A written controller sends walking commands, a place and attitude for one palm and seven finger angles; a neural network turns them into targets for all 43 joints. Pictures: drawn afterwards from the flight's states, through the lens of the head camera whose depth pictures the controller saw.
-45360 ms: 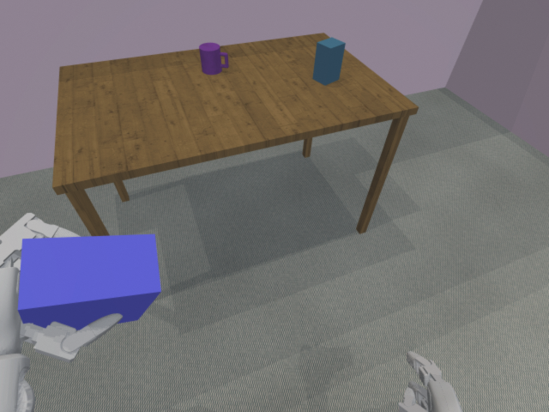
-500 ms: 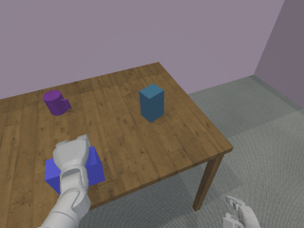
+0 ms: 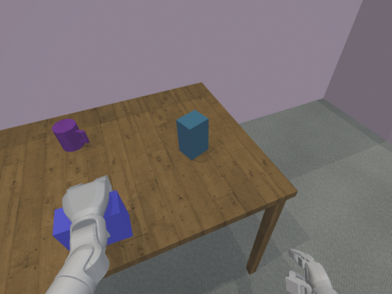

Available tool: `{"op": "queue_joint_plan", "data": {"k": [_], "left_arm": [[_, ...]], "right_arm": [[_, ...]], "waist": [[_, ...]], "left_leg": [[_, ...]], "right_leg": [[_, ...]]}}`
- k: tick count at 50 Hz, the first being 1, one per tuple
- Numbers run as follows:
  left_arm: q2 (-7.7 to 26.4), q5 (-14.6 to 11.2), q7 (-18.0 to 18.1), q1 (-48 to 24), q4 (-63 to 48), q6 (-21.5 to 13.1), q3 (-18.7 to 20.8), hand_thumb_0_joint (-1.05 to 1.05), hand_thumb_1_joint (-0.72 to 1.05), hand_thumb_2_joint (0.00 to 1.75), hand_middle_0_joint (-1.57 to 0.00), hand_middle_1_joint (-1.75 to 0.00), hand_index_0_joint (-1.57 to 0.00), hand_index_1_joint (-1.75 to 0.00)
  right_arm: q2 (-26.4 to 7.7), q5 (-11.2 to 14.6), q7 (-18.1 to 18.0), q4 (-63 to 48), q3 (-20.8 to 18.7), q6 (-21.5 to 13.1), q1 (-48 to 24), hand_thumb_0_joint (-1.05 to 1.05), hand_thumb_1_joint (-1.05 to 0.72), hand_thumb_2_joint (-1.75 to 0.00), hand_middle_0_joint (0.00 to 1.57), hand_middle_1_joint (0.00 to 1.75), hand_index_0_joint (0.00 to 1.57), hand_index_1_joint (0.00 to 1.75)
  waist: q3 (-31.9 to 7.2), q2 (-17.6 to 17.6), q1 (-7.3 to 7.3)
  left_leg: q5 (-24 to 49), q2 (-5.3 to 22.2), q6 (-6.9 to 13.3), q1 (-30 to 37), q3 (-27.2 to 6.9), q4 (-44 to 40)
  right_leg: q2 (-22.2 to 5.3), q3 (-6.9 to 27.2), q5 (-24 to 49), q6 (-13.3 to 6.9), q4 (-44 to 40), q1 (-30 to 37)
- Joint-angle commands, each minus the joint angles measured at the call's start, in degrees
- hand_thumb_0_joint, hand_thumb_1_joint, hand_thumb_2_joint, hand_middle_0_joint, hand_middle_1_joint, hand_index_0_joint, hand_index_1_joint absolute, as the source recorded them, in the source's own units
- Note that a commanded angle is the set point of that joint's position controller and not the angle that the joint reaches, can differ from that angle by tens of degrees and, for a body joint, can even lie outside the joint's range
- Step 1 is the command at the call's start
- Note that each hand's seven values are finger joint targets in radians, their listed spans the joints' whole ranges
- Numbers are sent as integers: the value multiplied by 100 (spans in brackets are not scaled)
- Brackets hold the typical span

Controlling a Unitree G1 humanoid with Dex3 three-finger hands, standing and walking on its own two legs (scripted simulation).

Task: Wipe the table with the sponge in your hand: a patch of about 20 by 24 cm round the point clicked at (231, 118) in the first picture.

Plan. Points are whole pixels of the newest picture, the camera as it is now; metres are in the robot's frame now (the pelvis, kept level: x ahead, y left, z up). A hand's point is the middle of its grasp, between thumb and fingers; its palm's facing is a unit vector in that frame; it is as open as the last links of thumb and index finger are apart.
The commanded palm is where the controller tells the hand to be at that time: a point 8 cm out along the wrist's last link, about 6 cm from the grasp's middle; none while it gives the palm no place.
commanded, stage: slide back across to the middle lane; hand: left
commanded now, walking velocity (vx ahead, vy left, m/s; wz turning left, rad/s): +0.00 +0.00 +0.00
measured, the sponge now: (98, 227) +0.27 +0.27 -0.04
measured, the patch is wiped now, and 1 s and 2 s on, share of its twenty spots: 1.00 1.00 1.00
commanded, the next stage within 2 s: wipe forward along the middle lane in 0.60 s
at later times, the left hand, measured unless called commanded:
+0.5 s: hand (69, 231) +0.23 +0.30 +0.02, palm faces -0.05 -0.07 -1.00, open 10.4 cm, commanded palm +0.19 +0.30 +0.05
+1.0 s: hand (66, 227) +0.24 +0.31 +0.01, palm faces -0.10 -0.06 -0.99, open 10.4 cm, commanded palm +0.22 +0.32 +0.04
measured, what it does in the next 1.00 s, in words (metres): stands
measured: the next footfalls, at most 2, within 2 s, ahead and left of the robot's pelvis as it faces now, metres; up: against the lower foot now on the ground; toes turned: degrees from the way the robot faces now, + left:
none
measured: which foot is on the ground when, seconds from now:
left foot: down 0.00-1.00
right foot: down 0.00-1.00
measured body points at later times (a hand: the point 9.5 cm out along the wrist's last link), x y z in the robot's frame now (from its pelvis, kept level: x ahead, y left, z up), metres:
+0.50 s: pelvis +0.01 -0.01 +0.01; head +0.00 -0.03 +0.45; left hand +0.23 +0.30 +0.07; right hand +0.23 -0.23 -0.08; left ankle +0.00 +0.09 -0.72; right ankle -0.03 -0.10 -0.72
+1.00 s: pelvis -0.02 -0.01 +0.00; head -0.01 -0.03 +0.45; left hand +0.24 +0.31 +0.06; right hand +0.17 -0.23 -0.11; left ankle +0.00 +0.09 -0.72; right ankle -0.03 -0.10 -0.72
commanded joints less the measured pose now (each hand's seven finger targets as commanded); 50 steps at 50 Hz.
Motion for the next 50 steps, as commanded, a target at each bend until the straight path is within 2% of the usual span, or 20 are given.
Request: {"op": "queue_joint_plan", "data": {"k": [1, 2, 3, 5, 7, 10, 12, 15, 17, 20, 22, 25, 27, 28, 32, 35, 42, 45, 47, 50], "left_arm": [[963, -198, -179, 273, -361, 52, 733, 0, 10, 130, -120, -160, -120, -160], [1297, -191, -154, 423, -448, 19, 1053, 0, 10, 130, -120, -160, -120, -160], [1014, -188, -163, 424, -510, -21, 803, 0, 10, 130, -120, -160, -120, -160], [963, -187, -177, 670, -550, -57, 789, 0, 10, 130, -120, -160, -120, -160], [1243, -185, -163, 921, -618, -90, 1093, 0, 10, 130, -120, -160, -120, -160], [1084, -239, -159, 1220, -814, -182, 1009, 0, 10, 130, -120, -160, -120, -160], [1380, -272, -147, 1375, -894, -222, 1328, 0, 10, 130, -120, -160, -120, -160], [1202, -300, -158, 1532, -1059, -274, 1174, 0, 10, 130, -120, -160, -120, -160], [1469, -259, -195, 1293, -1068, -258, 1357, 0, 10, 130, -120, -160, -120, -160], [1376, -253, -254, 1231, -1077, -359, 1226, 0, 10, 130, -120, -160, -120, -160], [1696, -203, -272, 1138, -976, -435, 1506, 0, 10, 130, -120, -160, -120, -160], [1529, -236, -322, 1289, -945, -681, 1412, 0, 10, 130, -120, -160, -120, -160], [1818, -193, -305, 1289, -934, -814, 1690, 0, 10, 130, -120, -160, -120, -160], [1493, -176, -311, 1201, -989, -873, 1391, 0, 10, 130, -120, -160, -120, -160], [1770, -74, -272, 1063, -850, -944, 1636, 0, 10, 130, -120, -160, -120, -160], [1469, -1, -251, 836, -763, -967, 1318, 0, 10, 130, -120, -160, -120, -160], [2071, 193, -231, -224, 78, -1011, 1680, 0, 10, 130, -120, -160, -120, -160], [1821, 276, -224, -537, 337, -1139, 1425, 0, 10, 130, -120, -160, -120, -160], [2041, 308, -223, -743, 623, -1173, 1593, 0, 10, 130, -120, -160, -120, -160], [1953, 356, -208, -1261, 960, -1285, 1407, 0, 10, 130, -120, -160, -120, -160]], "right_arm": [[-651, -10, -42, -977, -217, -325, -1072, 0, -90, -90, 20, 30, 20, 30], [-687, -13, -39, -952, -228, -325, -1114, 0, -90, -90, 20, 30, 20, 30], [-623, -27, -40, -967, -212, -337, -1123, 0, -90, -90, 20, 30, 20, 30], [-630, -20, -11, -963, -207, -378, -1117, 0, -90, -90, 20, 30, 20, 30], [-660, -30, 16, -925, -229, -403, -1149, 0, -90, -90, 20, 30, 20, 30], [-625, -46, 27, -953, -236, -450, -1129, 0, -90, -90, 20, 30, 20, 30], [-668, -62, 17, -904, -256, -461, -1138, 0, -90, -90, 20, 30, 20, 30], [-632, -61, 8, -932, -252, -482, -1179, 0, -90, -90, 20, 30, 20, 30], [-701, -73, -16, -861, -271, -480, -1175, 0, -90, -90, 20, 30, 20, 30], [-678, -82, -62, -873, -272, -519, -1146, 0, -90, -90, 20, 30, 20, 30], [-731, -103, -93, -787, -292, -524, -1092, 0, -90, -90, 20, 30, 20, 30], [-690, -121, -126, -822, -305, -591, -1022, 0, -90, -90, 20, 30, 20, 30], [-737, -136, -134, -760, -332, -598, -995, 0, -90, -90, 20, 30, 20, 30], [-681, -156, -141, -814, -333, -610, -971, 0, -90, -90, 20, 30, 20, 30], [-728, -170, -152, -740, -355, -638, -951, 0, -90, -90, 20, 30, 20, 30], [-710, -164, -150, -766, -361, -654, -923, 0, -90, -90, 20, 30, 20, 30], [-825, -160, -255, -532, -380, -576, -697, 0, -90, -90, 20, 30, 20, 30], [-806, -157, -278, -528, -397, -578, -593, 0, -90, -90, 20, 30, 20, 30], [-855, -153, -300, -469, -407, -555, -505, 0, -90, -90, 20, 30, 20, 30], [-860, -135, -327, -452, -416, -529, -405, 0, -90, -90, 20, 30, 20, 30]], "waist": [[-582, -677, 241], [-651, -514, 332], [-630, -549, 260], [-387, -526, 244], [-423, -526, 331], [-490, -704, 299], [-571, -784, 346], [-430, -629, 309], [-331, -607, 292], [-245, -562, 230], [-312, -527, 268], [-368, -575, 241], [-430, -497, 281], [-374, -457, 202], [-259, -486, 250], [-169, -448, 164], [-216, -695, 116], [-212, -719, 25], [-240, -818, 25], [-164, -899, -100]], "left_leg": [[1564, -1, -11, 413, -91, -478], [1642, 1, -31, 440, -127, -511], [1677, -13, -19, 453, -78, -494], [1730, 2, -30, 431, -71, -525], [1815, 6, -36, 473, -90, -536], [1916, -7, -32, 474, -47, -502], [1969, -5, -28, 525, -62, -503], [1888, -8, -22, 504, -31, -543], [1804, 2, -6, 558, -59, -566], [1744, -15, 23, 579, -47, -556], [1719, -18, 31, 618, -95, -554], [1709, -36, 52, 595, -67, -514], [1720, -30, 50, 597, -108, -505], [1684, -33, 61, 577, -58, -490], [1521, -27, 63, 517, -116, -504], [1354, -23, 59, 423, -114, -521], [994, -42, 53, 173, -131, -473], [886, -49, 56, 64, -95, -382], [747, -54, 56, -39, -120, -357], [505, -62, 71, -241, -80, -235]], "right_leg": [[-139, 78, 2391, -208, -472, 681], [-141, 152, 2440, -233, -444, 778], [-150, 129, 2555, -213, -450, 786], [-140, 128, 2653, -220, -478, 721], [-147, 194, 2790, -230, -487, 816], [-168, 212, 3139, -203, -457, 923], [-185, 293, 3354, -198, -461, 1026], [-200, 267, 3207, -183, -505, 960], [-185, 314, 3009, -188, -582, 873], [-187, 276, 2879, -181, -633, 793], [-170, 322, 2732, -201, -658, 765], [-188, 268, 2825, -185, -636, 786], [-193, 331, 2797, -212, -633, 758], [-195, 239, 2748, -192, -630, 685], [-169, 263, 2352, -214, -699, 506], [-141, 134, 1961, -207, -694, 326], [-115, 175, 1407, -215, -694, 68], [-111, 71, 1236, -195, -621, -133], [-93, 119, 1061, -199, -631, -235], [-93, 89, 727, -168, -586, -498]]}}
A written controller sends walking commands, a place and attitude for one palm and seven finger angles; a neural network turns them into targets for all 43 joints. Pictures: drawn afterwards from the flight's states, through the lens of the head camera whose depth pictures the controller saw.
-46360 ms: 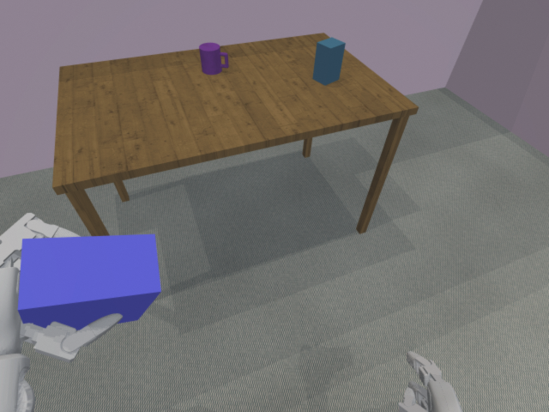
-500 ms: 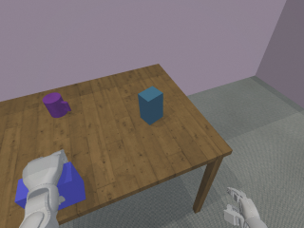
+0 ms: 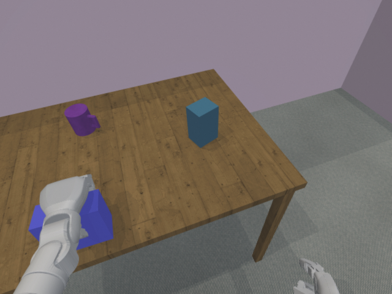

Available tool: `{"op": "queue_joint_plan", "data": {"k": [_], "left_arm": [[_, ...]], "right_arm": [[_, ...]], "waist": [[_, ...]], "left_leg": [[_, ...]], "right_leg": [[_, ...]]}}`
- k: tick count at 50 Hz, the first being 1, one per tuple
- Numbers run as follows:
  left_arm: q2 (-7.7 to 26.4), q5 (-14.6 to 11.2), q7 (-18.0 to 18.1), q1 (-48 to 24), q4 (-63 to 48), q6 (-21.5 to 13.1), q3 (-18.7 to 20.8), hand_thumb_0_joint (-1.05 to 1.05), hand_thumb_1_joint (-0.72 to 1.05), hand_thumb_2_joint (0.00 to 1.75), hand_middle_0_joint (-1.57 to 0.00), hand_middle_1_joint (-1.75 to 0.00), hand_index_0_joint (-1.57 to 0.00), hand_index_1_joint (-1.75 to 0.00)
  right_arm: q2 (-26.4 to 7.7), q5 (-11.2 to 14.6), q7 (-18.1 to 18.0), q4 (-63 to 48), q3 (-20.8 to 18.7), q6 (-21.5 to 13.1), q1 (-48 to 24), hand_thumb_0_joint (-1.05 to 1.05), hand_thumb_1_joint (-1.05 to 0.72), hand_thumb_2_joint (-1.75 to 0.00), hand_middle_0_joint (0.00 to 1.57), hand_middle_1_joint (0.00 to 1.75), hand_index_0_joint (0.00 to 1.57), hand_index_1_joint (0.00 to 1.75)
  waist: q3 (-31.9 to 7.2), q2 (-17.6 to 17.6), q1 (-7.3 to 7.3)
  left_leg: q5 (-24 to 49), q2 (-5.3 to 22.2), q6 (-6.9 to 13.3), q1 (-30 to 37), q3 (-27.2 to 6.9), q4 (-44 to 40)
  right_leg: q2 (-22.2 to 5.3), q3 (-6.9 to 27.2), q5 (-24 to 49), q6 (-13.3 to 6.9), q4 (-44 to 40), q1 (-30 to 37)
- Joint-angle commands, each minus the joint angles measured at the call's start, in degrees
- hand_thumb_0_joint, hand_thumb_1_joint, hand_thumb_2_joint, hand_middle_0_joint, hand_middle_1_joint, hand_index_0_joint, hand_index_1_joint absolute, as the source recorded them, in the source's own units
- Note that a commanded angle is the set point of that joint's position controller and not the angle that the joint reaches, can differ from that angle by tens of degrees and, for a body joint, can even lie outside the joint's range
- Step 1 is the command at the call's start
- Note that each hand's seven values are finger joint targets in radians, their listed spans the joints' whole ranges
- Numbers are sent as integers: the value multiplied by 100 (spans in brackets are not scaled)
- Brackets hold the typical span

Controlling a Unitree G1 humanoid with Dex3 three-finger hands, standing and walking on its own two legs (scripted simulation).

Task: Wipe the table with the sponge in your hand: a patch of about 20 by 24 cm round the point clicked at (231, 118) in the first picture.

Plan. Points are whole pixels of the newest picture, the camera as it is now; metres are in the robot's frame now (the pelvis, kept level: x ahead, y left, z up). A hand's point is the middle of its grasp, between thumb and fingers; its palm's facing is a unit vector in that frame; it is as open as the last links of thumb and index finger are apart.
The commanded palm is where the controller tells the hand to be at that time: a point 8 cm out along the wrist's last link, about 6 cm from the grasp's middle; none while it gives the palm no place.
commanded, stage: wipe forward along the middle lane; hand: left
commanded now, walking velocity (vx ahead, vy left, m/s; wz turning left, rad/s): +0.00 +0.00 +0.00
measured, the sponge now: (79, 227) +0.25 +0.32 -0.05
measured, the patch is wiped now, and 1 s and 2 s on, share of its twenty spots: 1.00 1.00 1.00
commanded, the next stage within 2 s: slide back across to the first lane in 1.32 s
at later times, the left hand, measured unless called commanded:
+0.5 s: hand (73, 192) +0.31 +0.33 +0.01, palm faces -0.14 +0.01 -0.99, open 10.4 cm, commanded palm +0.30 +0.34 +0.04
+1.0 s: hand (68, 174) +0.36 +0.37 +0.01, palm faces -0.18 -0.01 -0.98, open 10.4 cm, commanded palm +0.36 +0.37 +0.04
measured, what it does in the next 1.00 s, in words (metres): stands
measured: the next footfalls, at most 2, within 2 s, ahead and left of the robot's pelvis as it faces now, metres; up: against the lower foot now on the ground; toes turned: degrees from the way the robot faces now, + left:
none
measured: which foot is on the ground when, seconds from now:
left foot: down 0.00-1.00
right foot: down 0.00-1.00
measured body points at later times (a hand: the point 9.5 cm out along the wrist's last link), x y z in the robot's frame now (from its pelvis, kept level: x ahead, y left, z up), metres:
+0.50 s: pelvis -0.03 -0.04 -0.02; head +0.01 -0.05 +0.42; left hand +0.31 +0.33 +0.07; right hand +0.08 -0.30 -0.15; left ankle +0.02 +0.09 -0.72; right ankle -0.01 -0.10 -0.72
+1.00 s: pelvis -0.03 -0.03 -0.04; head +0.05 -0.03 +0.41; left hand +0.36 +0.37 +0.07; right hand +0.03 -0.31 -0.17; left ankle +0.02 +0.09 -0.72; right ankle -0.01 -0.10 -0.72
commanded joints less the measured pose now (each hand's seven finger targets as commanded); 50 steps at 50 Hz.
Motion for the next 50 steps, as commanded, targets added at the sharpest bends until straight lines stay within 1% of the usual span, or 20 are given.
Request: {"op": "queue_joint_plan", "data": {"k": [1, 2, 5, 7, 9, 12, 14, 17, 20, 22, 25, 27, 30, 33, 36, 38, 42, 46, 47, 50], "left_arm": [[1410, 296, 254, -1196, 630, 55, 547, 0, 10, 130, -120, -160, -120, -160], [1609, 306, 270, -1160, 731, 41, 737, 0, 10, 130, -120, -160, -120, -160], [1425, 295, 271, -1555, 1049, -58, 466, 0, 10, 130, -120, -160, -120, -160], [1859, 355, 293, -1777, 1288, -115, 779, 0, 10, 130, -120, -160, -120, -160], [1698, 333, 295, -1894, 1482, -204, 609, 0, 10, 130, -120, -160, -120, -160], [2056, 362, 310, -2131, 1718, -335, 847, 0, 10, 130, -120, -160, -120, -160], [2009, 330, 320, -2378, 1864, -424, 723, 0, 10, 130, -120, -160, -120, -160], [2560, 360, 347, -2850, 2150, -555, 1035, 0, 10, 130, -120, -160, -120, -160], [2559, 365, 364, -3019, 2435, -684, 926, 0, 10, 130, -120, -160, -120, -160], [2856, 410, 342, -3315, 2526, -751, 1067, 0, 10, 130, -120, -160, -120, -160], [3051, 401, 307, -3472, 2844, -805, 1068, 0, 10, 130, -120, -160, -120, -160], [3161, 397, 272, -3718, 2828, -874, 1099, 0, 10, 130, -120, -160, -120, -160], [3461, 434, 219, -3762, 3091, -965, 1247, 0, 10, 130, -120, -160, -120, -160], [3678, 456, 167, -3979, 3147, -1093, 1336, 0, 10, 130, -120, -160, -120, -160], [3696, 426, 140, -3957, 3242, -1166, 1339, 0, 10, 130, -120, -160, -120, -160], [3940, 427, 119, -3983, 3280, -1237, 1515, 0, 10, 130, -120, -160, -120, -160], [3959, 394, 86, -4026, 3297, -1289, 1553, 0, 10, 130, -120, -160, -120, -160], [3994, 479, 84, -4054, 3440, -1281, 1518, 0, 10, 130, -120, -160, -120, -160], [3960, 509, 71, -4107, 3410, -1291, 1483, 0, 10, 130, -120, -160, -120, -160], [3911, 587, 101, -4289, 3586, -1240, 1338, 0, 10, 130, -120, -160, -120, -160]], "right_arm": [[-812, 20, -91, -773, -274, -211, -515, 0, -90, -90, 20, 30, 20, 30], [-844, 16, -92, -764, -285, -196, -465, 0, -90, -90, 20, 30, 20, 30], [-832, 31, -114, -782, -280, -171, -358, 0, -90, -90, 20, 30, 20, 30], [-894, 21, -125, -730, -291, -143, -259, 0, -90, -90, 20, 30, 20, 30], [-859, 26, -124, -740, -291, -139, -164, 0, -90, -90, 20, 30, 20, 30], [-905, 24, -117, -729, -297, -103, -68, 0, -90, -90, 20, 30, 20, 30], [-893, 40, -108, -734, -299, -105, 35, 0, -90, -90, 20, 30, 20, 30], [-944, 35, -128, -677, -302, -94, 166, 0, -90, -90, 20, 30, 20, 30], [-962, 38, -103, -654, -326, -115, 341, 0, -90, -90, 20, 30, 20, 30], [-977, 55, -88, -629, -321, -108, 418, 0, -90, -90, 20, 30, 20, 30], [-1006, 60, -64, -592, -316, -107, 566, 0, -90, -90, 20, 30, 20, 30], [-1016, 60, -45, -596, -316, -115, 632, 0, -90, -90, 20, 30, 20, 30], [-1067, 48, -15, -521, -316, -117, 815, 0, -90, -90, 20, 30, 20, 30], [-1110, 43, 4, -471, -312, -121, 951, 0, -90, -90, 20, 30, 20, 30], [-1128, 38, 37, -472, -311, -132, 1002, 0, -90, -90, 20, 30, 20, 30], [-1150, 30, 58, -447, -316, -133, 1086, 0, -90, -90, 20, 30, 20, 30], [-1153, 32, 96, -432, -338, -129, 1162, 0, -90, -90, 20, 30, 20, 30], [-1189, 25, 117, -408, -332, -99, 1245, 0, -90, -90, 20, 30, 20, 30], [-1183, 25, 127, -411, -341, -86, 1262, 0, -90, -90, 20, 30, 20, 30], [-1201, 32, 119, -401, -327, -63, 1288, 0, -90, -90, 20, 30, 20, 30]], "waist": [[-441, -917, -232], [-557, -901, -174], [-471, -961, -330], [-493, -926, -303], [-539, -982, -357], [-582, -880, -339], [-550, -914, -412], [-552, -927, -459], [-541, -886, -538], [-675, -634, -524], [-743, -726, -605], [-883, -544, -632], [-1069, -588, -662], [-1222, -587, -721], [-1219, -701, -764], [-1379, -531, -721], [-1608, -496, -725], [-1531, -548, -767], [-1587, -464, -752], [-1351, -587, -838]], "left_leg": [[315, -58, 112, 78, 77, -256], [332, -62, 104, 48, 56, -256], [100, -70, 127, -187, 114, -99], [15, -69, 126, -345, 92, -42], [-73, -76, 144, -469, 144, 70], [-164, -74, 139, -701, 125, 163], [-299, -71, 158, -846, 160, 262], [-447, -56, 169, -1154, 169, 392], [-551, -52, 173, -1359, 198, 546], [-552, -37, 164, -1459, 161, 587], [-599, -10, 160, -1758, 170, 782], [-532, -9, 158, -1853, 148, 852], [-462, 40, 128, -2137, 115, 1053], [-366, 62, 125, -2334, 79, 1166], [-427, 82, 103, -2529, 65, 1272], [-325, 79, 101, -2569, 78, 1321], [-158, 103, 115, -2522, 86, 1355], [-167, 116, 124, -2530, 109, 1354], [-19, 85, 161, -2416, 135, 1327], [-211, 87, 194, -2351, 165, 1236]], "right_leg": [[-103, 251, 630, -137, -594, -145], [-79, 296, 629, -160, -566, -110], [-105, 285, 380, -99, -532, -335], [-102, 351, 260, -115, -508, -391], [-126, 335, 191, -76, -471, -451], [-112, 441, 90, -98, -411, -506], [-143, 429, -95, -55, -405, -572], [-146, 594, -362, -53, -436, -594], [-169, 649, -513, -34, -408, -675], [-171, 705, -554, -67, -368, -670], [-250, 951, -628, -45, -394, -552], [-260, 1022, -440, -56, -353, -475], [-361, 1290, -36, -38, -257, -249], [-380, 1327, 460, -4, -99, -146], [-441, 1437, 703, 48, -62, -124], [-429, 1427, 974, 55, 39, -39], [-391, 1302, 1357, 52, 180, -15], [-352, 1171, 1287, 50, 202, -197], [-243, 988, 1335, 14, 266, -282], [-151, 751, 731, 6, 197, -666]]}}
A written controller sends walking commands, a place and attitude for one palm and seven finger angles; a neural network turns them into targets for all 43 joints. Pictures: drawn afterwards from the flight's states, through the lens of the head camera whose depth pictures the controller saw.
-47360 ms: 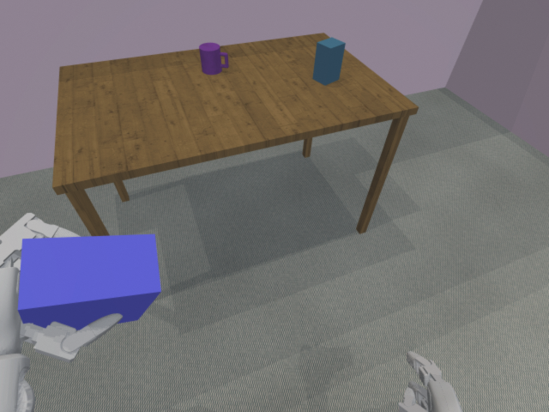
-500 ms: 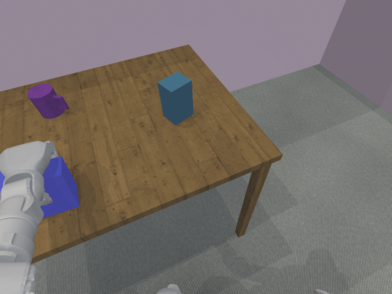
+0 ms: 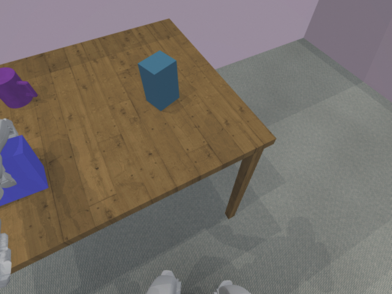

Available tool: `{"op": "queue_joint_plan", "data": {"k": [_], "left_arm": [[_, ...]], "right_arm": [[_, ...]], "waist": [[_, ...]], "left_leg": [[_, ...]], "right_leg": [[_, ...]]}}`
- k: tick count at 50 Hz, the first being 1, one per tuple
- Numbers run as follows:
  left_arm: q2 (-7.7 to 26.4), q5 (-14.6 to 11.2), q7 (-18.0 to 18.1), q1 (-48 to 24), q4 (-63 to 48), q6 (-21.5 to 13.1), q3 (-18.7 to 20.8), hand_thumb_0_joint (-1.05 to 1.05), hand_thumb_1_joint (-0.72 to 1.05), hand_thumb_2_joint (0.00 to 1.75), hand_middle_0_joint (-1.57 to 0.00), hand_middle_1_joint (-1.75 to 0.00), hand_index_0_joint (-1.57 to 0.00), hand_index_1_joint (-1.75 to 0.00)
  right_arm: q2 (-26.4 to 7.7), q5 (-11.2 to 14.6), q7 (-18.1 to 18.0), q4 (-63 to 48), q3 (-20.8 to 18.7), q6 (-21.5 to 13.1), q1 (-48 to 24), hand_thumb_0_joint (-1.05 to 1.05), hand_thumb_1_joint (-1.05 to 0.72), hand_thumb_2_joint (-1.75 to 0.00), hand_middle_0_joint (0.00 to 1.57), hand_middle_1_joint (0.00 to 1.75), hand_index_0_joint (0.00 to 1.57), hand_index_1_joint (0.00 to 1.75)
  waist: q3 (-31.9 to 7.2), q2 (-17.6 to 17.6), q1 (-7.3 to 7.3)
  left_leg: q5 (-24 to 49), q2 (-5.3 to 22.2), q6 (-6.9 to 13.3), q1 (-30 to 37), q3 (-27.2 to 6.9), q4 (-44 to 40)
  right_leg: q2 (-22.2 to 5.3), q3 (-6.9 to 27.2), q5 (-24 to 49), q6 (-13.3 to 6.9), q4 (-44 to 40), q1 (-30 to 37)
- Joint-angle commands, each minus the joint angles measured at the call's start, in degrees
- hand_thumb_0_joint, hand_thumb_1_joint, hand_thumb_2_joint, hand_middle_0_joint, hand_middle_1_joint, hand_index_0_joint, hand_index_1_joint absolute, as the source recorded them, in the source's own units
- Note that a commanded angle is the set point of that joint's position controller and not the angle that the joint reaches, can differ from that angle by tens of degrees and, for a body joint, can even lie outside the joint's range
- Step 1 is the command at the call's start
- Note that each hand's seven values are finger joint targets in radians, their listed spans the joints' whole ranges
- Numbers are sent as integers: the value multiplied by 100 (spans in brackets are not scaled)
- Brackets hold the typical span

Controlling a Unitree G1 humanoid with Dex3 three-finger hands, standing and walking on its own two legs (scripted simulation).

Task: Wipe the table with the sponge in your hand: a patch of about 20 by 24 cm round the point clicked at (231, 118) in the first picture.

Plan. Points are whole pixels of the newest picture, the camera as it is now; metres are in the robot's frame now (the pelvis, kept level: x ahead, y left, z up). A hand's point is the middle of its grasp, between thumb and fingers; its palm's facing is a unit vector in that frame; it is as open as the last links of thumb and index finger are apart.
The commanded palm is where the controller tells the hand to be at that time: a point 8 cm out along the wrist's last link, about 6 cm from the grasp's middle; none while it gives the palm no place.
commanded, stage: wipe forward along the middle lane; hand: left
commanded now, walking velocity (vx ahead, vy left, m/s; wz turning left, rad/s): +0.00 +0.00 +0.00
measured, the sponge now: (5, 179) +0.35 +0.43 +0.00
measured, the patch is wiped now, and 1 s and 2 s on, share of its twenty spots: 1.00 1.00 1.00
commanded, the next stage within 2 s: slide back across to the first lane in 0.32 s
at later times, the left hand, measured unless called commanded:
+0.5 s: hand out of the picture +0.42 +0.46 +0.05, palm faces -0.17 -0.01 -0.99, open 10.4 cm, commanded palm +0.41 +0.44 +0.09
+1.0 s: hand out of the picture +0.42 +0.48 +0.05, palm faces -0.10 -0.06 -0.99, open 10.4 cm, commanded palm +0.38 +0.48 +0.09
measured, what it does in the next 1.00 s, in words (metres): shifts its weight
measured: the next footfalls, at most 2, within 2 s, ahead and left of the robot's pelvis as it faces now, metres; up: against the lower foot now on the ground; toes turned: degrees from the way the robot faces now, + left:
none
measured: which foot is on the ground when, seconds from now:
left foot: down 0.00-1.00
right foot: down 0.00-1.00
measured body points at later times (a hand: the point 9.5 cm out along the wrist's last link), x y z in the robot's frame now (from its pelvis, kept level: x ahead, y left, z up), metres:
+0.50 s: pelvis +0.01 +0.06 +0.00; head +0.09 +0.09 +0.44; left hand +0.43 +0.46 +0.11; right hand +0.07 -0.20 -0.11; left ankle +0.04 +0.12 -0.68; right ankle +0.02 -0.07 -0.68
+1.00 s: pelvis +0.03 +0.09 +0.02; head +0.10 +0.12 +0.46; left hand +0.42 +0.48 +0.10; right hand +0.12 -0.18 -0.09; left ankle +0.04 +0.12 -0.68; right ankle +0.02 -0.07 -0.68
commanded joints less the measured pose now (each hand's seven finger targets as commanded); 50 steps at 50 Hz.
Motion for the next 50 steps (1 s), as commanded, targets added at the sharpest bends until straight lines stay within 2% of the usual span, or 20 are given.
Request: {"op": "queue_joint_plan", "data": {"k": [1, 3, 6, 7, 9, 13, 14, 15, 18, 19, 26, 28, 30, 33, 36, 37, 42, 46, 47, 50], "left_arm": [[1749, 307, 346, -1390, -341, 257, -71, 0, 10, 130, -120, -160, -120, -160], [1969, 341, 348, -1494, -215, 257, 58, 0, 10, 130, -120, -160, -120, -160], [1888, 332, 340, -1645, -117, 298, -36, 0, 10, 130, -120, -160, -120, -160], [1895, 353, 317, -1824, -185, 276, -56, 0, 10, 130, -120, -160, -120, -160], [1639, 411, 315, -1802, -102, 300, -263, 0, 10, 130, -120, -160, -120, -160], [1660, 464, 268, -1964, -41, 346, -263, 0, 10, 130, -120, -160, -120, -160], [1421, 445, 262, -1909, 3, 356, -416, 0, 10, 130, -120, -160, -120, -160], [1457, 442, 270, -1976, 44, 366, -375, 0, 10, 130, -120, -160, -120, -160], [1424, 497, 282, -2236, 14, 316, -417, 0, 10, 130, -120, -160, -120, -160], [1224, 472, 303, -2228, 62, 316, -525, 0, 10, 130, -120, -160, -120, -160], [1300, 387, 396, -1999, -79, 346, -310, 0, 10, 130, -120, -160, -120, -160], [1498, 384, 402, -2037, -207, 344, -146, 0, 10, 130, -120, -160, -120, -160], [1298, 375, 431, -2042, -308, 403, -291, 0, 10, 130, -120, -160, -120, -160], [1618, 436, 476, -2006, -223, 474, -57, 0, 10, 130, -120, -160, -120, -160], [1515, 492, 478, -1851, -150, 559, -135, 0, 10, 130, -120, -160, -120, -160], [1506, 480, 452, -1772, -237, 539, -91, 0, 10, 130, -120, -160, -120, -160], [1350, 470, 395, -1382, -332, 553, -100, 0, 10, 130, -120, -160, -120, -160], [1613, 453, 388, -1128, -257, 578, 120, 0, 10, 130, -120, -160, -120, -160], [1773, 454, 374, -1118, -394, 521, 289, 0, 10, 130, -120, -160, -120, -160], [1544, 502, 398, -804, -499, 506, 162, 0, 10, 130, -120, -160, -120, -160]], "right_arm": [[-832, 19, -58, -513, -252, -123, 296, 0, -90, -90, 20, 30, 20, 30], [-857, 10, -67, -484, -247, -108, 351, 0, -90, -90, 20, 30, 20, 30], [-836, 11, -77, -510, -232, -107, 369, 0, -90, -90, 20, 30, 20, 30], [-838, 12, -78, -491, -230, -98, 379, 0, -90, -90, 20, 30, 20, 30], [-801, -1, -70, -506, -224, -74, 402, 0, -90, -90, 20, 30, 20, 30], [-811, -9, -80, -505, -221, -19, 444, 0, -90, -90, 20, 30, 20, 30], [-782, -17, -78, -528, -226, -13, 460, 0, -90, -90, 20, 30, 20, 30], [-794, -18, -80, -518, -221, -3, 456, 0, -90, -90, 20, 30, 20, 30], [-806, -35, -78, -504, -231, 16, 488, 0, -90, -90, 20, 30, 20, 30], [-788, -54, -70, -506, -242, 11, 518, 0, -90, -90, 20, 30, 20, 30], [-779, -66, -19, -560, -281, 49, 478, 0, -90, -90, 20, 30, 20, 30], [-801, -70, -13, -562, -283, 72, 460, 0, -90, -90, 20, 30, 20, 30], [-770, -44, -3, -593, -280, 65, 379, 0, -90, -90, 20, 30, 20, 30], [-833, -56, 3, -539, -270, 70, 340, 0, -90, -90, 20, 30, 20, 30], [-819, -66, 29, -556, -265, 72, 283, 0, -90, -90, 20, 30, 20, 30], [-804, -69, 45, -585, -252, 68, 229, 0, -90, -90, 20, 30, 20, 30], [-788, -79, 99, -686, -272, 119, 150, 0, -90, -90, 20, 30, 20, 30], [-825, -99, 121, -701, -284, 182, 128, 0, -90, -90, 20, 30, 20, 30], [-840, -106, 129, -719, -278, 191, 82, 0, -90, -90, 20, 30, 20, 30], [-812, -127, 168, -769, -304, 220, 29, 0, -90, -90, 20, 30, 20, 30]], "waist": [[-1169, -540, -226], [-1261, -496, -182], [-1231, -535, -220], [-1300, -329, -229], [-1287, -180, -240], [-1342, -232, -250], [-1296, -226, -273], [-1274, -385, -287], [-1211, -194, -304], [-1220, -289, -333], [-1587, -119, -98], [-1734, -67, -25], [-1589, -39, -59], [-1441, -59, 9], [-1250, -33, 20], [-1374, 192, 123], [-1420, 95, 203], [-1434, -177, 231], [-1542, 61, 342], [-1460, 137, 333]], "left_leg": [[86, -221, 233, -17, 401, -326], [118, -230, 256, 98, 399, -389], [56, -219, 256, 206, 397, -455], [189, -207, 265, 399, 385, -497], [265, -210, 259, 642, 357, -571], [429, -171, 250, 960, 261, -681], [418, -180, 241, 1014, 243, -713], [377, -156, 246, 1029, 212, -745], [464, -103, 207, 1344, 45, -843], [459, -98, 212, 1397, 15, -865], [655, -42, 132, 1935, -174, -1087], [891, 4, 83, 2182, -280, -1147], [786, 18, 60, 2289, -345, -1262], [782, 28, 39, 2306, -424, -1365], [894, 17, 27, 2298, -381, -1392], [1130, 22, -13, 2445, -404, -1414], [1674, 47, -65, 2613, -434, -1399], [1764, -2, -16, 2463, -312, -1363], [2069, 34, -90, 2610, -391, -1371], [2359, 74, -150, 2802, -442, -1339]], "right_leg": [[-573, 994, 709, 238, -1154, 1472], [-502, 836, 587, 223, -1108, 1383], [-477, 742, 414, 218, -1139, 1244], [-434, 620, 539, 198, -1075, 1122], [-386, 492, 494, 184, -1041, 880], [-331, 338, 466, 162, -1025, 662], [-318, 295, 395, 160, -1032, 554], [-317, 286, 324, 163, -1066, 512], [-283, 170, 205, 115, -978, 147], [-265, 141, 185, 122, -979, 74], [-256, 83, 221, 69, -979, 198], [-252, 65, 307, 54, -939, 250], [-256, 55, 247, 61, -1021, 236], [-274, 64, 225, 48, -1046, 307], [-283, 66, 283, 31, -1139, 362], [-294, 79, 370, 5, -1104, 406], [-298, 89, 597, 0, -1153, 604], [-301, 111, 715, 11, -1238, 893], [-324, 108, 811, -14, -1148, 898], [-305, 72, 804, -2, -1155, 768]]}}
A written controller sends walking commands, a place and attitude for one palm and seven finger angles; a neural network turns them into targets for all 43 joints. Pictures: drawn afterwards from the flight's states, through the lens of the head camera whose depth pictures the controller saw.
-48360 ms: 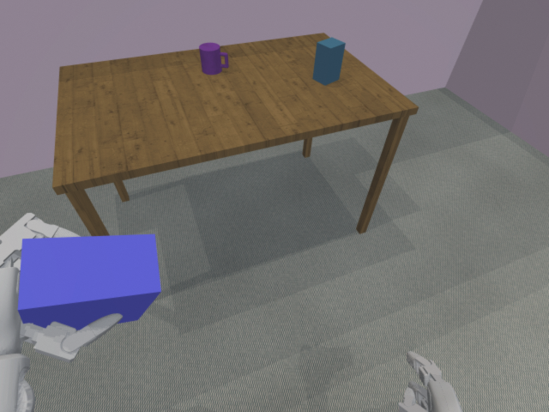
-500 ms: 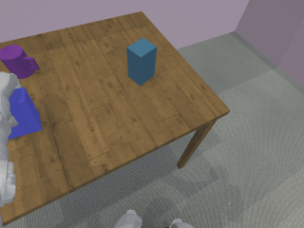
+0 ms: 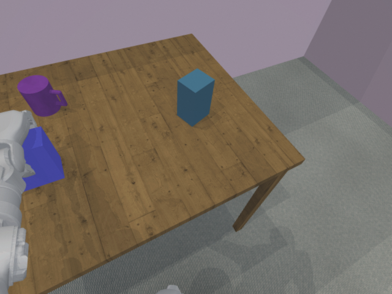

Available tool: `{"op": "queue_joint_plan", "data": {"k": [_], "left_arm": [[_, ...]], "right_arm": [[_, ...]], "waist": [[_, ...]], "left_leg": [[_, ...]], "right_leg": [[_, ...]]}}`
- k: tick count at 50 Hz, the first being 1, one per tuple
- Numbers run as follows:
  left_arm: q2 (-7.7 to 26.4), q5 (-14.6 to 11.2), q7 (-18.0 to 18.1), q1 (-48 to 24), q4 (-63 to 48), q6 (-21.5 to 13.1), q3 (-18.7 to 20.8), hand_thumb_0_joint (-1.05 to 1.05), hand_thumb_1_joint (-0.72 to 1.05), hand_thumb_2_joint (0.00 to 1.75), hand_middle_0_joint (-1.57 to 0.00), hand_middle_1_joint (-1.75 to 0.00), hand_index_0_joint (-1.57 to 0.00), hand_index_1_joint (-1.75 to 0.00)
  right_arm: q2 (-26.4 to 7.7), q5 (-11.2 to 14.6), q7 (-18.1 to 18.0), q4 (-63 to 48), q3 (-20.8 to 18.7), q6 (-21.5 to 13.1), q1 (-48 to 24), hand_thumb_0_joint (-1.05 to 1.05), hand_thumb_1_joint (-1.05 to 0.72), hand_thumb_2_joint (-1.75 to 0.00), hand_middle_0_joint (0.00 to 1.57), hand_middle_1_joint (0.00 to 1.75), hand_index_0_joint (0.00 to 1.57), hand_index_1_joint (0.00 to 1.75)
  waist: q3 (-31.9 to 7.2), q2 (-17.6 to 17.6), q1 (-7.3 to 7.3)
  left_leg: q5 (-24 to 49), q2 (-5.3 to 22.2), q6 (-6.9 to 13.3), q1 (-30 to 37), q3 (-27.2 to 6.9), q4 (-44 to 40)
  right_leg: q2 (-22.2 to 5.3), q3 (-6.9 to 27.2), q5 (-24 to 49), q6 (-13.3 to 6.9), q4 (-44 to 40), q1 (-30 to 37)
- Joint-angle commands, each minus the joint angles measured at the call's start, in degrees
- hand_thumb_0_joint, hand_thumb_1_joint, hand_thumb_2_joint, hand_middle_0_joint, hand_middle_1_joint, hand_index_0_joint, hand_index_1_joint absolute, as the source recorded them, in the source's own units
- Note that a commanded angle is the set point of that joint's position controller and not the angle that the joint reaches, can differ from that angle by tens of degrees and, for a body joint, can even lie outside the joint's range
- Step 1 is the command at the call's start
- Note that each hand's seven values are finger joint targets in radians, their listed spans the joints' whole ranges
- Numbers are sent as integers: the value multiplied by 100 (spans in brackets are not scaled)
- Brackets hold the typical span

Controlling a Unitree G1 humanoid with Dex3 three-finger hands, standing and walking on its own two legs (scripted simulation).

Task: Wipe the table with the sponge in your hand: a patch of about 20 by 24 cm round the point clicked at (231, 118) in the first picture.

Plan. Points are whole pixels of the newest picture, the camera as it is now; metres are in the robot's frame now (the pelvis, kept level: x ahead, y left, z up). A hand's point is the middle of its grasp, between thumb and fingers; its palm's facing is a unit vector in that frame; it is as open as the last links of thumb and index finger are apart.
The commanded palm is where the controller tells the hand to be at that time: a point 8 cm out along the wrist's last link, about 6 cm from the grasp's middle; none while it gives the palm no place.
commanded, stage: slide back across to the first lane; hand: left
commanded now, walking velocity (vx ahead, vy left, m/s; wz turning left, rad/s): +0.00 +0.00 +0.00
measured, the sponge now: (24, 168) +0.37 +0.41 -0.02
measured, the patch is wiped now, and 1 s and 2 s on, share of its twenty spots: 1.00 1.00 1.00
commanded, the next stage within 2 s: wipe back along the first lane in 0.66 s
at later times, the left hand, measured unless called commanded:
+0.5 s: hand (0, 153) +0.37 +0.42 +0.03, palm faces -0.15 -0.04 -0.99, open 10.5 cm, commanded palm +0.34 +0.41 +0.08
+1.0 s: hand (0, 159) +0.35 +0.42 +0.04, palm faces -0.10 -0.02 -0.99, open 10.5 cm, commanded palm +0.32 +0.39 +0.06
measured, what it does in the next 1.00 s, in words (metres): stands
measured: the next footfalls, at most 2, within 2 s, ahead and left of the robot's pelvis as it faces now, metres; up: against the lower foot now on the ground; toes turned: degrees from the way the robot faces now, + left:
none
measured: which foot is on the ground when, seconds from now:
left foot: down 0.00-1.00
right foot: down 0.00-1.00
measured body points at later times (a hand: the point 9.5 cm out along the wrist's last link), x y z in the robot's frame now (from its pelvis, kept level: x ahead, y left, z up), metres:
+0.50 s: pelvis +0.01 -0.01 +0.01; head +0.09 +0.03 +0.45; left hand +0.37 +0.42 +0.09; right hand +0.11 -0.28 -0.10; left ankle +0.02 +0.03 -0.70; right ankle -0.01 -0.16 -0.70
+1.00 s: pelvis +0.02 -0.01 +0.01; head +0.08 +0.02 +0.45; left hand +0.35 +0.41 +0.09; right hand +0.13 -0.27 -0.11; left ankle +0.02 +0.03 -0.70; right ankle -0.01 -0.16 -0.70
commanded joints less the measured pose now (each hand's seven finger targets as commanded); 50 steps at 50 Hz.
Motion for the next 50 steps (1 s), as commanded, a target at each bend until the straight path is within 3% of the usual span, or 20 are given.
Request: {"op": "queue_joint_plan", "data": {"k": [1, 4, 5, 7, 10, 12, 15, 17, 21, 22, 24, 27, 28, 30, 38, 40, 42, 46, 49, 50], "left_arm": [[2013, 229, 127, -436, -358, 279, 312, 0, 10, 130, -120, -160, -120, -160], [1884, 160, 124, -142, -386, 302, 292, 0, 10, 130, -120, -160, -120, -160], [2009, 104, 114, -86, -420, 316, 413, 0, 10, 130, -120, -160, -120, -160], [2355, 82, 83, -140, -505, 289, 660, 0, 10, 130, -120, -160, -120, -160], [2059, 59, 9, -265, -529, 336, 348, 0, 10, 130, -120, -160, -120, -160], [2244, 73, -56, -428, -613, 316, 430, 0, 10, 130, -120, -160, -120, -160], [2106, 130, -173, -636, -517, 292, 188, 0, 10, 130, -120, -160, -120, -160], [2113, 147, -244, -674, -634, 175, 200, 0, 10, 130, -120, -160, -120, -160], [2250, 118, -294, -390, -635, -45, 353, 0, 10, 130, -120, -160, -120, -160], [2198, 122, -312, -488, -754, -114, 319, 0, 10, 130, -120, -160, -120, -160], [2000, 98, -276, -309, -776, -162, 220, 0, 10, 130, -120, -160, -120, -160], [2204, 41, -211, -247, -842, -230, 482, 0, 10, 130, -120, -160, -120, -160], [2039, 37, -192, -369, -895, -228, 306, 0, 10, 130, -120, -160, -120, -160], [2188, 19, -148, -200, -775, -198, 474, 0, 10, 130, -120, -160, -120, -160], [2082, 9, -114, -332, -940, -134, 373, 0, 10, 130, -120, -160, -120, -160], [1824, -81, -103, 273, -1071, -103, 342, 0, 10, 130, -120, -160, -120, -160], [1502, -157, -142, 441, -1192, -59, 149, 0, 10, 130, -120, -160, -120, -160], [1311, -281, -178, 749, -1211, 134, 26, 0, 10, 130, -120, -160, -120, -160], [1187, -359, -216, 1218, -1459, 214, 28, 0, 10, 130, -120, -160, -120, -160], [1021, -369, -245, 1187, -1479, 260, -129, 0, 10, 130, -120, -160, -120, -160]], "right_arm": [[-1050, -16, -22, -543, -382, -69, 172, 0, -90, -90, 20, 30, 20, 30], [-1034, -20, 7, -577, -391, -55, 130, 0, -90, -90, 20, 30, 20, 30], [-1049, -10, 8, -585, -394, -45, 126, 0, -90, -90, 20, 30, 20, 30], [-1084, -14, -10, -586, -363, -17, 89, 0, -90, -90, 20, 30, 20, 30], [-1069, 13, -24, -596, -383, -4, 108, 0, -90, -90, 20, 30, 20, 30], [-1096, 22, -53, -582, -368, 2, 76, 0, -90, -90, 20, 30, 20, 30], [-1084, 29, -90, -552, -359, -5, 140, 0, -90, -90, 20, 30, 20, 30], [-1068, 23, -114, -552, -364, -35, 152, 0, -90, -90, 20, 30, 20, 30], [-1078, -10, -141, -513, -361, -33, 217, 0, -90, -90, 20, 30, 20, 30], [-1064, -3, -147, -517, -364, -37, 191, 0, -90, -90, 20, 30, 20, 30], [-1064, -28, -129, -514, -396, -41, 228, 0, -90, -90, 20, 30, 20, 30], [-1094, -32, -125, -497, -402, -26, 196, 0, -90, -90, 20, 30, 20, 30], [-1094, -43, -127, -488, -421, -23, 226, 0, -90, -90, 20, 30, 20, 30], [-1121, -37, -117, -470, -427, -8, 221, 0, -90, -90, 20, 30, 20, 30], [-1117, -28, -114, -406, -445, 14, 228, 0, -90, -90, 20, 30, 20, 30], [-1060, -11, -83, -493, -463, -13, 166, 0, -90, -90, 20, 30, 20, 30], [-1022, 27, -61, -523, -456, -31, 89, 0, -90, -90, 20, 30, 20, 30], [-1027, 52, -55, -587, -432, -27, -8, 0, -90, -90, 20, 30, 20, 30], [-988, 84, -42, -672, -420, -55, -87, 0, -90, -90, 20, 30, 20, 30], [-979, 85, -38, -682, -415, -67, -110, 0, -90, -90, 20, 30, 20, 30]], "waist": [[-1384, 193, 347], [-1382, 139, 357], [-1383, -34, 367], [-1489, 110, 446], [-1335, 67, 283], [-1312, 186, 291], [-1212, 277, 179], [-1330, 427, 213], [-1503, 280, 237], [-1524, 518, 255], [-1450, 433, 207], [-1493, 351, 280], [-1481, 285, 183], [-1410, 170, 229], [-1568, 317, 195], [-1701, 328, 303], [-1632, 398, 272], [-1290, 29, 209], [-1338, 197, 325], [-1259, 115, 256]], "left_leg": [[2263, 436, -654, 2095, -847, -762], [2487, 447, -657, 2127, -820, -744], [2366, 406, -609, 2028, -741, -745], [2493, 386, -626, 1961, -741, -761], [2243, 382, -574, 2018, -708, -801], [2295, 387, -587, 2076, -746, -842], [2051, 368, -549, 2147, -724, -849], [2314, 398, -568, 2316, -764, -844], [2553, 365, -538, 2244, -622, -735], [2832, 397, -580, 2377, -687, -719], [2839, 442, -589, 2450, -746, -695], [2888, 444, -586, 2342, -762, -694], [2755, 433, -547, 2364, -720, -662], [2554, 401, -531, 2187, -685, -673], [2954, 441, -578, 2394, -747, -601], [3231, 468, -608, 2541, -763, -606], [3315, 522, -630, 2651, -831, -641], [2589, 432, -545, 2269, -704, -729], [2897, 471, -613, 2445, -822, -780], [2756, 475, -598, 2414, -799, -797]], "right_leg": [[96, -337, 698, -411, -316, -36], [97, -333, 798, -398, -327, 34], [95, -309, 886, -398, -392, 209], [62, -285, 1035, -410, -332, 391], [75, -334, 889, -377, -431, 277], [55, -329, 897, -392, -456, 291], [75, -345, 733, -399, -520, 145], [61, -341, 834, -415, -522, 144], [80, -303, 1133, -426, -532, 380], [64, -305, 1169, -433, -481, 276], [95, -354, 1027, -411, -478, 100], [79, -336, 1124, -422, -437, 184], [99, -343, 1096, -399, -442, 123], [92, -344, 1060, -407, -459, 196], [85, -361, 1169, -400, -381, 116], [87, -366, 1210, -394, -409, 218], [82, -375, 1173, -385, -423, 135], [89, -377, 1062, -378, -532, 296], [75, -401, 1029, -380, -501, 335], [81, -406, 979, -370, -539, 300]]}}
